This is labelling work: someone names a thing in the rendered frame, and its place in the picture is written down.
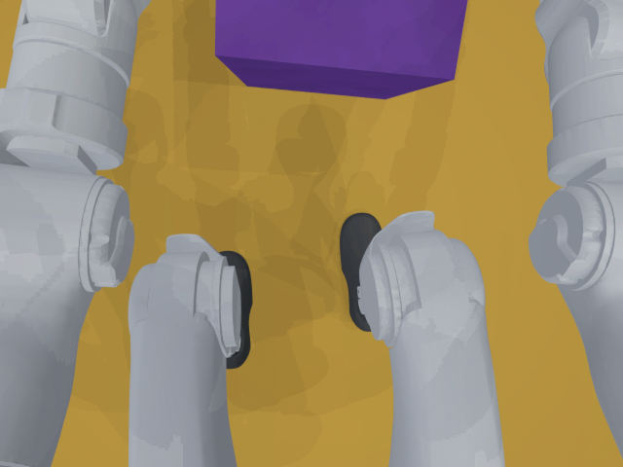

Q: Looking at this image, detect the right robot upper arm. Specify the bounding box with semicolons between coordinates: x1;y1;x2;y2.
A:
529;181;623;458

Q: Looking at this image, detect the right robot foot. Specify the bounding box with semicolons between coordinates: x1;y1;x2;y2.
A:
340;213;382;332

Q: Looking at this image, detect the right robot forearm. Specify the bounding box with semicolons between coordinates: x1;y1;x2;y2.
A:
534;0;623;188

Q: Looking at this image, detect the carton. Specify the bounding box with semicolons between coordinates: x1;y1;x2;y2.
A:
215;0;467;99

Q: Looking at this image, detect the robot right thigh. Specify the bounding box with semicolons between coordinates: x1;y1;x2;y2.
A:
362;230;505;467

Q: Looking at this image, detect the left robot forearm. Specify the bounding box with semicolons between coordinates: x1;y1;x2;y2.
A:
0;0;151;175

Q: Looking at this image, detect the left robot upper arm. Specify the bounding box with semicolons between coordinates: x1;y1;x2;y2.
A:
0;163;135;467

